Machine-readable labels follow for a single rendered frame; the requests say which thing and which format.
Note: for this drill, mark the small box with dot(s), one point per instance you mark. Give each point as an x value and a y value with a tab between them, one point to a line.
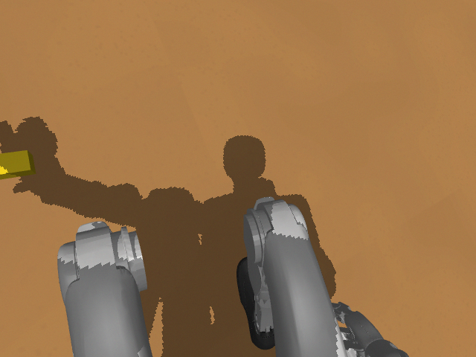
16	164

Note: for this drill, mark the right robot foot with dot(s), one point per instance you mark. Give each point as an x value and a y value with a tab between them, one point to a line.
262	340

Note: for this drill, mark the right robot arm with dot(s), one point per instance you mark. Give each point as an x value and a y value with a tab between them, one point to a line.
383	348

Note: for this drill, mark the right robot hand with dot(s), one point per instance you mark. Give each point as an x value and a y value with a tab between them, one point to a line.
359	332

